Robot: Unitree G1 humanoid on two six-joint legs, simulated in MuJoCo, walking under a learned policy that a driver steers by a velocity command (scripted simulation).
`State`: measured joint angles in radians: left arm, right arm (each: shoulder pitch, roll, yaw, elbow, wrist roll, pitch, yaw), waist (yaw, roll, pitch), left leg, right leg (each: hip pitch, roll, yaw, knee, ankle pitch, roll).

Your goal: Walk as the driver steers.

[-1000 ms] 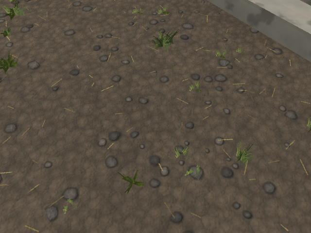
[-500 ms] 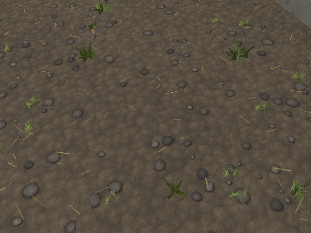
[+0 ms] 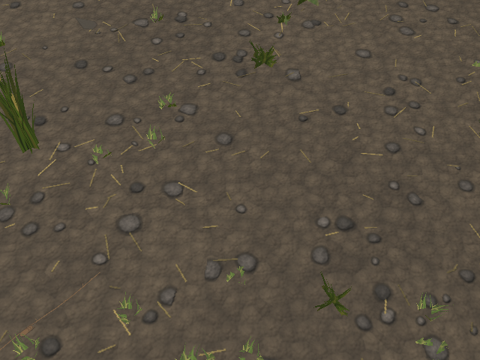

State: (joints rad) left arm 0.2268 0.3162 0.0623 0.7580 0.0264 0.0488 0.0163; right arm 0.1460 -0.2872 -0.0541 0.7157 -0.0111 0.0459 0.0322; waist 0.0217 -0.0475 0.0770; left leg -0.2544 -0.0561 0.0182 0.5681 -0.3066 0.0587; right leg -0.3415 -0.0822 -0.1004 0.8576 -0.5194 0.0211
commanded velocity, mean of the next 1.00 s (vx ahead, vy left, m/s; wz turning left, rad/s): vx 0.00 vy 0.00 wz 0.20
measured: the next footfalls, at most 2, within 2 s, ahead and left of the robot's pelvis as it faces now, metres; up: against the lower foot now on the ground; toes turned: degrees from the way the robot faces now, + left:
right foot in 0.44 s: +0.06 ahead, -0.11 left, +0.00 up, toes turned +10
left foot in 1.66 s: +0.12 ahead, +0.12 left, +0.00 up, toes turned +12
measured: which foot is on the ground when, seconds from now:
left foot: down 0.00-1.00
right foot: up 0.00-0.42, down 0.44-1.00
